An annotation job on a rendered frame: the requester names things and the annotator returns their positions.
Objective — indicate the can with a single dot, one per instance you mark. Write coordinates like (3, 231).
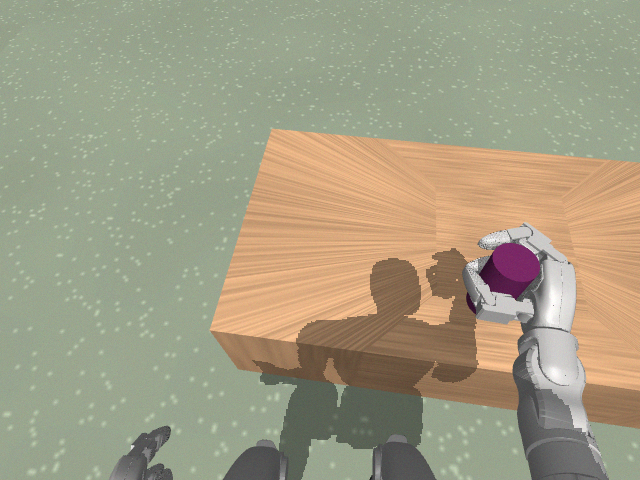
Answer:
(510, 270)

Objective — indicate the right robot hand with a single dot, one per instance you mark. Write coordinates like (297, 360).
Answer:
(549, 300)

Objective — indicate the right robot arm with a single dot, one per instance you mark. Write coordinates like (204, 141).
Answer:
(557, 438)

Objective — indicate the left robot hand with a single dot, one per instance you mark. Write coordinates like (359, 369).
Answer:
(143, 449)

